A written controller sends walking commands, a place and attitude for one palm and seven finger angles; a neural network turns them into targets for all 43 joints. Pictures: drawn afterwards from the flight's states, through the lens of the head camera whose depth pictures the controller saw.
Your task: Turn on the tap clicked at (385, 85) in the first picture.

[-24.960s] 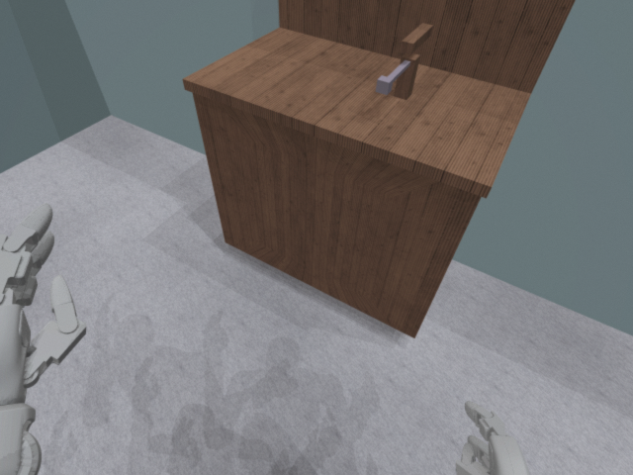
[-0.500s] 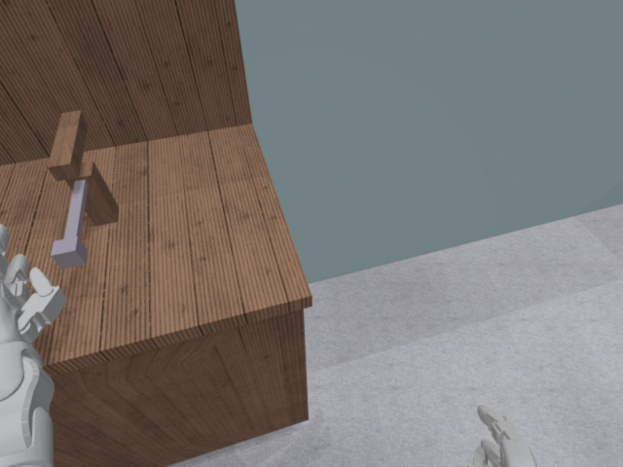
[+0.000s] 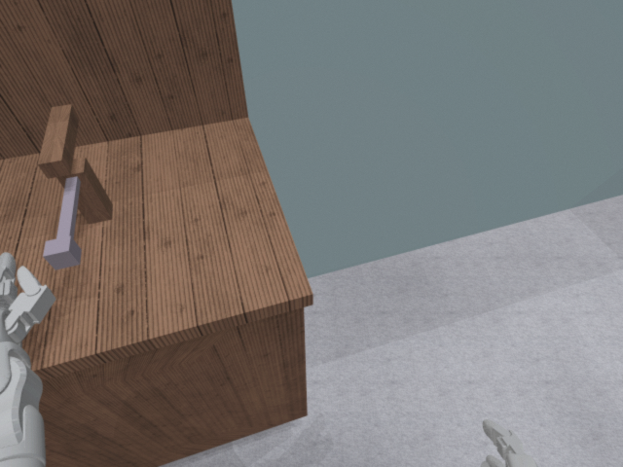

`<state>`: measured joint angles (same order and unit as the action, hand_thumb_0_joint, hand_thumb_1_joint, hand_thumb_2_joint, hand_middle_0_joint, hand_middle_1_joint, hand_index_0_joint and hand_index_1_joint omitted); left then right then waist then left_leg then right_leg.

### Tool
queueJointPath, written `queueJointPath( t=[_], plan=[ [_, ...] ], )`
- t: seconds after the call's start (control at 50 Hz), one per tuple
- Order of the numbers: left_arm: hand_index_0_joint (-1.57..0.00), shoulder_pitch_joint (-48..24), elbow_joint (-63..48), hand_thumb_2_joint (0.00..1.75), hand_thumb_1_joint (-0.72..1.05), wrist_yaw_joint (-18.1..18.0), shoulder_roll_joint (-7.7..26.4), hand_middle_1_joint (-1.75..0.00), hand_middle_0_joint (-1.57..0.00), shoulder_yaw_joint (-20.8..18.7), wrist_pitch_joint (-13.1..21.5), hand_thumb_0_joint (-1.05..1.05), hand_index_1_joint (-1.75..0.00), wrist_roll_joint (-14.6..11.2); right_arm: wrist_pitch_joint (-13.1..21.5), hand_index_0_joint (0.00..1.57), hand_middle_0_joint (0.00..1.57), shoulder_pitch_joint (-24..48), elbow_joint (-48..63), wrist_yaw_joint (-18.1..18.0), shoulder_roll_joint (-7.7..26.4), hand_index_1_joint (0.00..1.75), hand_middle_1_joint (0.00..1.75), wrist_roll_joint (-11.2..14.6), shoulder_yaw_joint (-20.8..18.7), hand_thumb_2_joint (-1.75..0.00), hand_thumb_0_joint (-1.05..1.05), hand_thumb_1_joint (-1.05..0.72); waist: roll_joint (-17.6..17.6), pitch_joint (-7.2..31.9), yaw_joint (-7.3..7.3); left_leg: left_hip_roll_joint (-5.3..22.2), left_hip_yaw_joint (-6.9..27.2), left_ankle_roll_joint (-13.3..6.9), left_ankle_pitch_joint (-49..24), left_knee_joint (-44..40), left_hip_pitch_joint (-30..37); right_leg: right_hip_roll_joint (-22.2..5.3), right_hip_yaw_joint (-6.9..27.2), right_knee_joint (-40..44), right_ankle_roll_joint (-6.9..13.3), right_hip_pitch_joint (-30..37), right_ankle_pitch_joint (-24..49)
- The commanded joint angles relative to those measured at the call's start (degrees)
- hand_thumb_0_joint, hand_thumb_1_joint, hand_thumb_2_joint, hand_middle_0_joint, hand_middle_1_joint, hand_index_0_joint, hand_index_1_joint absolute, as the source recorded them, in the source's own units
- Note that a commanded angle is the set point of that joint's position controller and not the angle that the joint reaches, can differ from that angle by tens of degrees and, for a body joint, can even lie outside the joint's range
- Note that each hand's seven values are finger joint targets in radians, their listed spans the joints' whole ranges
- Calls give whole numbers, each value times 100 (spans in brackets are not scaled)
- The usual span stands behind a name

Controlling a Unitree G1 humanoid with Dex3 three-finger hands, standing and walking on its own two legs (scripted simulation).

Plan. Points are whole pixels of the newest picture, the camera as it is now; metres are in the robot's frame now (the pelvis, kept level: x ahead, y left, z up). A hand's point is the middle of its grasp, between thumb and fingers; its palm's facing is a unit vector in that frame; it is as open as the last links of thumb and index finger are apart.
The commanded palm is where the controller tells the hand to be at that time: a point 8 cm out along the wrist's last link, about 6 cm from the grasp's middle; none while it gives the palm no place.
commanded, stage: reach beside the lever's end, fingers flat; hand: left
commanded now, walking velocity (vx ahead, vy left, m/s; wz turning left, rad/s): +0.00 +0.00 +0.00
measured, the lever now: (63, 253) +0.33 +0.33 +0.11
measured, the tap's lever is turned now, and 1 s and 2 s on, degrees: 0 3 26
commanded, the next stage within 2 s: push the lever round in 0.14 s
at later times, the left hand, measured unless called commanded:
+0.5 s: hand (54, 289) +0.29 +0.33 +0.09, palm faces +0.59 -0.80 -0.08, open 7.8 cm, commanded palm +0.24 +0.36 +0.10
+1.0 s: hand (75, 289) +0.29 +0.31 +0.09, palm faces +0.60 -0.80 -0.07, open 7.8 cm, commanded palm +0.25 +0.33 +0.10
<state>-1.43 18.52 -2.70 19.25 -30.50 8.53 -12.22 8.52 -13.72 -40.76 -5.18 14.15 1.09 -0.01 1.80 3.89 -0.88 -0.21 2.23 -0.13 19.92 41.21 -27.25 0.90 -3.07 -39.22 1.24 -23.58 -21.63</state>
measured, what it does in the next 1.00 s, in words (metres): stands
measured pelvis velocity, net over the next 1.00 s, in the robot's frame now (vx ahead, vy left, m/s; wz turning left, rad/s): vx -0.01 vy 0.00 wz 0.01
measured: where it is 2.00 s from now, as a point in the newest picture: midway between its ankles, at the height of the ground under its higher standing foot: outside the picture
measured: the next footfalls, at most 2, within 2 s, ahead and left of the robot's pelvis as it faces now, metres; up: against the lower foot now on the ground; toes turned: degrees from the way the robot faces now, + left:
none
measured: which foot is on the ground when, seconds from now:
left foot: down 0.00-1.00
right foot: down 0.00-1.00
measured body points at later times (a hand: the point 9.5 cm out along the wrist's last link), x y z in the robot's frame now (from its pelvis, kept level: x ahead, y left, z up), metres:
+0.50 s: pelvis +0.00 +0.00 +0.00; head +0.03 +0.00 +0.45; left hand +0.25 +0.37 +0.10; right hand +0.15 -0.25 -0.10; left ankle +0.01 +0.12 -0.72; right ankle -0.02 -0.11 -0.72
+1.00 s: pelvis -0.01 +0.00 +0.00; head +0.01 -0.01 +0.45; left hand +0.25 +0.35 +0.10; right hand +0.16 -0.24 -0.10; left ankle +0.01 +0.12 -0.72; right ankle -0.02 -0.11 -0.72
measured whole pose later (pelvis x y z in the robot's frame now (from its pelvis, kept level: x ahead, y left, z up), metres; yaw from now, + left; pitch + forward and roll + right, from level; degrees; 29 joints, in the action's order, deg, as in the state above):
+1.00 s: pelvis -0.01 +0.00 +0.00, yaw +0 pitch +5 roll -1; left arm -2.5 15.3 -8.2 15.3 -25.1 7.4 -10.2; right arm 7.3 -11.8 -40.3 -5.2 13.6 0.9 0.6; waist 2.0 3.8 -1.3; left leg -0.2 2.8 0.1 19.7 41.7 -27.1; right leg 1.0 -3.5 -39.7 1.5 -23.3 -21.6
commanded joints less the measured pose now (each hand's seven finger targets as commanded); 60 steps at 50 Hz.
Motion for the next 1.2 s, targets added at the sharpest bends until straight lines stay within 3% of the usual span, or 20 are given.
queueJointPath(
  t=[0.0,0.04,0.14,0.22,0.24,0.28,0.32,0.34,0.44,0.48,0.52,0.54,0.58,0.62,0.76,0.92,0.96,1.02,1.1,1.18],
  plan=[
    [-15,-1363,-1289,90,90,-53,1665,-15,-15,-361,379,0,-15,-17,306,20,20,354,762,-59,830,30,30,15,-272,-90,0,-90,279,1051,1,-82,53,-137,-1243,-559,659,49,116,504,-2,282,1450],
    [-15,-1411,-1220,90,90,-71,1805,-15,-15,-476,406,0,-15,30,284,20,20,328,728,-73,832,30,30,7,-273,-90,0,-90,334,1098,-21,-74,59,-132,-1255,-551,651,48,127,492,11,312,1444],
    [-15,-1369,-1268,90,90,-18,1669,-15,-15,-313,421,0,-15,39,289,20,20,338,749,-62,816,30,30,15,-261,-90,0,-90,517,1179,-19,-64,70,-115,-1425,-534,767,48,120,466,27,326,1569],
    [-15,-1105,-1084,90,90,-19,1744,-15,-15,-474,314,0,-15,-10,255,20,20,334,765,-60,846,30,30,29,-268,-90,0,-90,228,1083,-82,-62,72,-125,-1367,-545,626,56,98,503,10,373,1555],
    [-15,-1214,-1027,90,90,-15,1687,-15,-15,-401,292,0,-15,-14,240,20,20,342,776,-57,835,30,30,43,-253,-90,0,-90,158,1027,-35,-68,82,-128,-1293,-570,577,51,93,503,6,335,1507],
    [-15,-1384,-1333,90,90,-28,1531,-15,-15,-236,329,0,-15,-23,269,20,20,369,822,-47,815,30,30,32,-273,-90,0,-90,380,1194,-39,-75,58,-124,-1368,-536,744,52,113,487,10,336,1560],
    [-15,-1232,-1445,90,90,-100,1696,-15,-15,-398,372,0,-15,26,262,20,20,347,805,-40,821,30,30,6,-270,-90,0,-90,430,1259,-102,-55,78,-111,-1567,-512,767,59,104,456,24,411,1661],
    [-15,-1331,-1476,90,90,-114,1592,-15,-15,-272,378,0,-15,48,252,20,20,343,805,-34,807,30,30,6,-271,-90,0,-90,420,1283,-21,-51,65,-112,-1595,-498,800,50,101,438,14,376,1708],
    [-15,-1380,-1529,90,90,-154,1412,-15,-15,-120,376,0,-15,54,238,20,20,359,789,-27,793,30,30,10,-278,-90,0,-90,327,1227,18,-52,64,-104,-1559,-491,785,46,95,439,13,359,1702],
    [-15,-1160,-1555,90,90,-175,1424,-15,-15,-174,356,0,-15,28,245,20,20,368,815,-22,792,30,30,11,-291,-90,0,-90,314,1267,-65,-50,68,-91,-1616,-507,781,54,92,432,23,440,1754],
    [-15,-1106,-1668,90,90,-228,1426,-15,-15,-169,345,0,-15,71,225,20,20,399,802,-21,777,30,30,17,-284,-90,0,-90,448,1235,-72,-37,54,-86,-1672,-498,801,46,101,447,24,432,1762],
    [-15,-1133,-1667,90,90,-241,1259,-15,-15,-27,338,0,-15,66,231,20,20,398,822,-8,762,30,30,7,-274,-90,0,-90,320,1195,-34,-41,67,-87,-1664,-507,811,46,86,438,17,406,1779],
    [-15,-996,-1624,90,90,-281,1287,-15,-15,-100,308,0,-15,41,225,20,20,416,837,-3,773,30,30,8,-288,-90,0,-90,215,1144,-67,-42,59,-87,-1588,-518,726,49,82,448,12,416,1744],
    [-15,-1257,-1822,90,90,-337,1257,-15,-15,-7,333,0,-15,106,206,20,20,448,814,-21,751,30,30,11,-265,-90,0,-90,394,1088,-24,-26,63,-73,-1538,-526,770,39,87,456,18,355,1653],
    [-15,-1079,-1811,90,90,-463,1069,-15,-15,128,328,0,-15,135,203,20,20,516,853,-4,727,30,30,-3,-266,-90,0,-90,199,1144,-49,-46,35,-88,-1374,-541,711,35,100,467,13,424,1594],
    [-15,-1640,-1664,90,90,-545,1115,-15,-15,228,288,0,-15,226,173,20,20,584,776,-64,728,30,30,2,-219,-90,0,-90,243,1006,47,-58,18,-128,-1022,-548,662,15,157,559,8,301,1345],
    [-15,-1682,-1759,90,90,-548,924,-15,-15,407,307,0,-15,215,187,20,20,587,827,-50,712,30,30,-13,-223,-90,0,-90,241,1204,36,-80,15,-129,-1138,-528,740,6,161,526,8,388,1494],
    [-15,-1711,-1794,90,90,-711,903,-15,-15,393,331,0,-15,258,175,20,20,597,805,-41,694,30,30,-12,-224,-90,0,-90,287,1220,3,-73,15,-114,-1129,-524,740,6,159,525,10,406,1463],
    [-15,-1885,-1780,90,90,-964,658,-15,-15,636,319,0,-15,337,169,20,20,639,813,-11,693,30,30,-35,-222,-90,0,-90,149,1132,82,-75,37,-117,-989,-514,700,2,143,529,0,294,1348],
    [-15,-1854,-1836,90,90,-1224,569,-15,-15,701,300,0,-15,462,123,20,20,684,831,12,667,30,30,-62,-231,-90,0,-90,118,1206,25,-77,16,-108,-1031,-519,688,-16,156,524,5,380,1384]
  ],
)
